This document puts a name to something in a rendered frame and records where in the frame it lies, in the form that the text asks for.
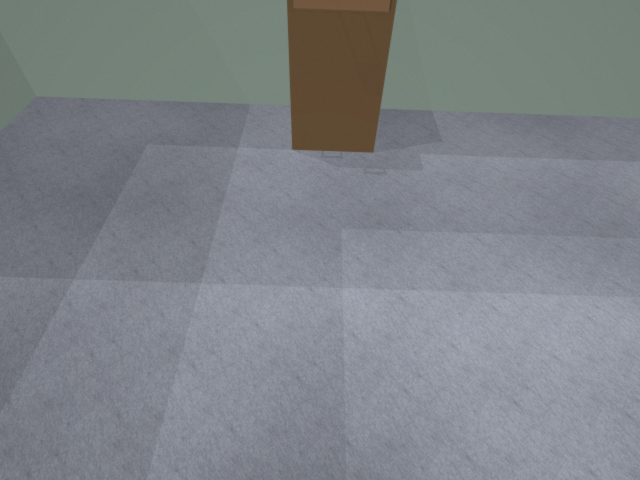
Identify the cabinet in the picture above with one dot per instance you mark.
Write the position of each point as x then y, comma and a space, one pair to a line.
337, 65

